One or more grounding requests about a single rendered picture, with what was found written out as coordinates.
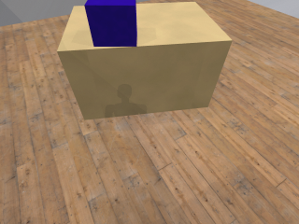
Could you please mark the pedestal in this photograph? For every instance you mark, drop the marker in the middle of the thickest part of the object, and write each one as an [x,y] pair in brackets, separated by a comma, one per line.
[176,64]

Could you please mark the carton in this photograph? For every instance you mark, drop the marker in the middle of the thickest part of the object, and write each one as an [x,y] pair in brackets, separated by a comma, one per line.
[112,22]

